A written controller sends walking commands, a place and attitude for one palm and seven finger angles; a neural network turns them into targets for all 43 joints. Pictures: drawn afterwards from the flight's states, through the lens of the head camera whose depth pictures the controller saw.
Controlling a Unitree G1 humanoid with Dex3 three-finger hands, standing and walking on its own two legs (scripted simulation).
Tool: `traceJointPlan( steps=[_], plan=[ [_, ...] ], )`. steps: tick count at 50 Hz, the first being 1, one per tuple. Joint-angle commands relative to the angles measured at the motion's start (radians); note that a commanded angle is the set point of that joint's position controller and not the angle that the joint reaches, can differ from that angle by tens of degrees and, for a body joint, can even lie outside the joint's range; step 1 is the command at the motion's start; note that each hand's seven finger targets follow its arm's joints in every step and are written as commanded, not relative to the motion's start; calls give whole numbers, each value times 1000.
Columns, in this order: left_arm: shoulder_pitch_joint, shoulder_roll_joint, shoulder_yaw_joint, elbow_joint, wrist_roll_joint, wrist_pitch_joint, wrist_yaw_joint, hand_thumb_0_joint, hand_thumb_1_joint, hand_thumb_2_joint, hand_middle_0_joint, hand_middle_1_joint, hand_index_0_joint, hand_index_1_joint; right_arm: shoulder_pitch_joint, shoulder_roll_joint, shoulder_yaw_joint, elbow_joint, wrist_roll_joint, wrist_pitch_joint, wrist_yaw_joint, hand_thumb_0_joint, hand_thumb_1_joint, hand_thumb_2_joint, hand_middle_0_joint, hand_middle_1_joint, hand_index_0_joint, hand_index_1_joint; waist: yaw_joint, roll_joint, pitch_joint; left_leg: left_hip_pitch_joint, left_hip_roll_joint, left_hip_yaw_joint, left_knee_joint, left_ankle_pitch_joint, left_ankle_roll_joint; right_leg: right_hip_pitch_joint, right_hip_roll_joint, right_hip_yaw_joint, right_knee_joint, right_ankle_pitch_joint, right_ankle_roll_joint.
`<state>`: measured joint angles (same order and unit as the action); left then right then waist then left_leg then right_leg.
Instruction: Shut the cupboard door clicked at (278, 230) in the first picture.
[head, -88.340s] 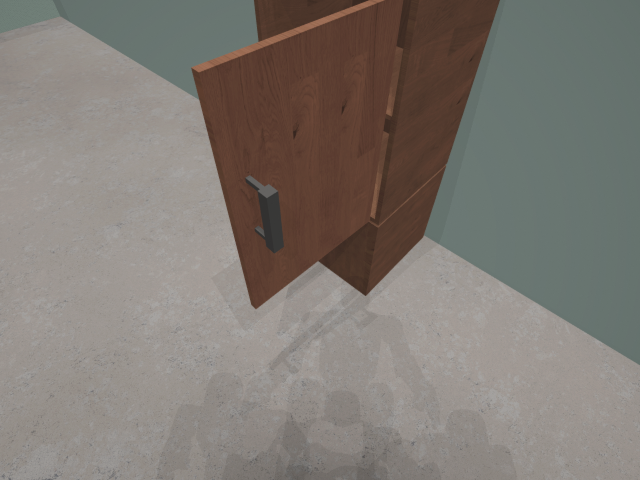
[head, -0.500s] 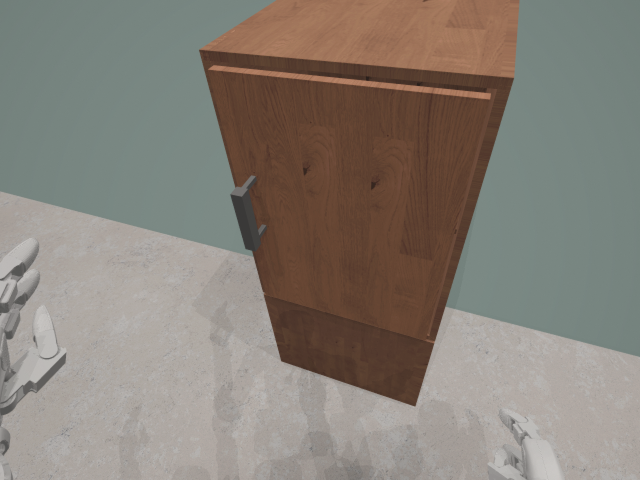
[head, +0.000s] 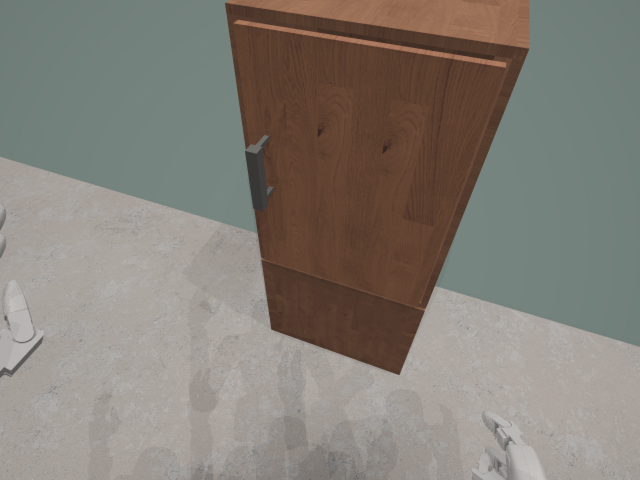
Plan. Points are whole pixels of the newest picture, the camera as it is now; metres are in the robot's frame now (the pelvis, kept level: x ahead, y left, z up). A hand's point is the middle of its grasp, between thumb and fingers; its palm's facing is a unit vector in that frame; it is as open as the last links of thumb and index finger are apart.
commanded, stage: step back with the hand held close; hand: left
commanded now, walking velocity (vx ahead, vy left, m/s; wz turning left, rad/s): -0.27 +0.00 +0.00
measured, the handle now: (262, 173) +0.67 +0.17 -0.01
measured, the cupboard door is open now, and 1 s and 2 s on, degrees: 0 0 0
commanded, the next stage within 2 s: stop stepping back and stand still in 0.74 s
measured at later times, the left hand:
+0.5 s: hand out of the picture +0.12 +0.27 +0.18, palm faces +0.45 -0.78 -0.43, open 7.4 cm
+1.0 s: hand out of the picture +0.04 +0.32 +0.19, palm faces +0.42 -0.84 -0.35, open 7.4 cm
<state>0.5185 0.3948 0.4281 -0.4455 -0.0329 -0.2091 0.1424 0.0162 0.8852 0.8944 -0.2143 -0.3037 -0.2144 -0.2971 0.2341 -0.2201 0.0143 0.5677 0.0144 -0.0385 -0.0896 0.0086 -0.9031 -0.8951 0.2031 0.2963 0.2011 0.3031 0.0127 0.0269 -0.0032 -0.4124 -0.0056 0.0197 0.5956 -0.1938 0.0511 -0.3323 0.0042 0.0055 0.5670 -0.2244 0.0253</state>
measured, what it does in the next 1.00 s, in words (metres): walks backwards: right foot, then left foot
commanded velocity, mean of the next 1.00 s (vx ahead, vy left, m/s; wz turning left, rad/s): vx -0.28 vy -0.02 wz -0.03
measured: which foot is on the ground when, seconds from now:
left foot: down 0.00-0.86, up 0.88-0.96, down 0.98-1.00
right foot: down 0.00-0.24, up 0.26-0.40, down 0.42-0.98, up 1.00-1.00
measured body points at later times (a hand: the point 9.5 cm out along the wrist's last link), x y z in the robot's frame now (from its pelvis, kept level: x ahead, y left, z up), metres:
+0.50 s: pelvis -0.07 +0.00 +0.00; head -0.05 +0.02 +0.45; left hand +0.09 +0.31 +0.20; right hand +0.10 -0.23 -0.08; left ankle +0.09 +0.09 -0.72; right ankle -0.11 -0.13 -0.73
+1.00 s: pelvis -0.16 +0.07 -0.01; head -0.18 +0.11 +0.43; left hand +0.01 +0.37 +0.20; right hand -0.01 -0.18 -0.07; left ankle -0.03 +0.13 -0.73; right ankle -0.15 -0.11 -0.72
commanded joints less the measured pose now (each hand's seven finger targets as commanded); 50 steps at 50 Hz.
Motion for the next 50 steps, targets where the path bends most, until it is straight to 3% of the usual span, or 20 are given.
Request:
traceJointPlan(
  steps=[1,3,7,10,12,13,15,18,23,28,32,37,40,42,44,45,47,48,49,50],
  plan=[
    [-91,186,106,-224,0,-85,30,0,900,900,-200,-300,-200,-300,-97,-133,-65,-138,-11,-74,-4,0,-900,-900,200,300,200,300,-19,-6,-48,-161,78,-110,-149,-398,9,83,-64,154,-140,-204,-56],
    [-98,226,128,-232,-5,-89,41,0,900,900,-200,-300,-200,-300,-97,-132,-68,-117,-23,-74,0,0,-900,-900,200,300,200,300,-20,-46,-42,-37,38,-75,-33,-292,-22,-73,-133,225,-243,-275,-94],
    [-85,222,114,-234,-13,-98,59,0,900,900,-200,-300,-200,-300,-89,-113,-64,-100,-11,-65,7,0,-900,-900,200,300,200,300,-32,-93,-72,70,18,-59,56,-187,-39,-163,-185,189,-252,-219,-113],
    [-45,231,137,-261,-22,-109,58,0,900,900,-200,-300,-200,-300,-98,-124,-62,-117,-7,-69,-1,0,-900,-900,200,300,200,300,-33,34,-68,-26,93,-174,-180,-317,-11,-83,-58,71,-121,-251,-50],
    [-31,226,175,-272,-8,-123,54,0,900,900,-200,-300,-200,-300,-121,-151,-70,-127,-8,-89,-10,0,-900,-900,200,300,200,300,-20,258,-88,-329,260,-365,-461,-614,65,222,81,-2,208,-145,-4],
    [-47,253,195,-272,-7,-129,46,0,900,900,-200,-300,-200,-300,-131,-145,-76,-129,-14,-95,-13,0,-900,-900,200,300,200,300,-11,258,-98,-361,303,-414,-488,-597,85,255,94,4,297,-121,-2],
    [-28,241,196,-272,-9,-142,34,0,900,900,-200,-300,-200,-300,-120,-137,-87,-116,-20,-113,-1,0,-900,-900,200,300,200,300,-8,173,-129,-272,294,-343,-403,-486,83,224,87,24,269,-167,-13],
    [60,225,187,-232,-28,-138,19,0,900,900,-200,-300,-200,-300,-118,-135,-85,-100,-24,-128,11,0,-900,-900,200,300,200,300,-12,203,-100,-176,241,-237,-337,-397,38,192,66,6,14,-155,-34],
    [-115,219,92,-293,-41,-165,14,0,900,900,-200,-300,-200,-300,-94,-90,-74,-33,-7,-129,8,0,-900,-900,200,300,200,300,-35,-67,-218,319,94,-12,-61,71,-70,-88,-86,137,-187,141,-66],
    [-92,288,150,-262,-37,-120,29,0,900,900,-200,-300,-200,-300,-151,-94,-66,-65,-22,-96,-10,0,-900,-900,200,300,200,300,-36,-31,-82,277,61,-24,8,-57,-76,-266,-120,172,-250,-96,-82],
    [-78,262,139,-233,-41,-126,23,0,900,900,-200,-300,-200,-300,-139,-93,-57,-74,-19,-85,-13,0,-900,-900,200,300,200,300,-41,22,-8,226,77,-92,-73,-153,-72,-297,-49,98,-229,-246,-73],
    [-48,259,193,-239,-56,-146,0,0,900,900,-200,-300,-200,-300,-139,-127,-84,-89,-38,-96,0,0,-900,-900,200,300,200,300,-11,273,-134,-158,283,-314,-569,-554,-51,226,141,-43,148,-291,-55],
    [-9,254,166,-317,-69,-158,-9,0,900,900,-200,-300,-200,-300,-120,-96,-89,-93,-31,-107,25,0,-900,-900,200,300,200,300,-5,196,-259,59,201,-120,-396,-313,-94,170,85,-39,-17,-288,-84],
    [-7,265,156,-342,-63,-157,0,0,900,900,-200,-300,-200,-300,-79,-89,-87,-67,-26,-99,34,0,-900,-900,200,300,200,300,-32,40,-215,274,68,38,-42,-141,-119,-125,-76,87,-264,-278,-130],
    [11,242,118,-314,-43,-116,16,0,900,900,-200,-300,-200,-300,-50,-92,-89,-49,-25,-94,27,0,-900,-900,200,300,200,300,-38,-198,-128,412,2,-52,379,-153,-118,-510,-279,262,-396,-533,-217],
    [-20,233,118,-289,-33,-81,19,0,900,900,-200,-300,-200,-300,-40,-96,-88,-43,-32,-76,23,0,-900,-900,200,300,200,300,-45,-269,-53,362,25,-88,493,-175,-111,-597,-299,246,-381,-617,-226],
    [-213,212,83,-244,-22,-39,28,0,900,900,-200,-300,-200,-300,-44,-108,-54,-43,-28,-66,2,0,-900,-900,200,300,200,300,-86,-61,90,197,67,-127,122,-259,-76,-458,-156,68,-120,-491,-97],
    [-355,212,72,-276,-20,-30,24,0,900,900,-200,-300,-200,-300,-70,-137,-52,-43,-25,-78,-13,0,-900,-900,200,300,200,300,-84,173,123,50,112,-246,-213,-367,-63,-318,-33,-41,102,-463,-35],
    [-383,213,89,-241,-16,-31,37,0,900,900,-200,-300,-200,-300,-50,-158,-54,-45,-21,-110,-18,0,-900,-900,200,300,200,300,-70,375,111,-122,248,-519,-483,-529,6,-142,78,-50,351,-345,1],
    [-385,224,105,-204,-11,-36,34,0,900,900,-200,-300,-200,-300,-70,-112,-57,-39,-18,-135,-9,0,-900,-900,200,300,200,300,-40,301,16,-131,286,-542,-565,-764,-5,-40,91,13,499,-311,-5]
  ],
)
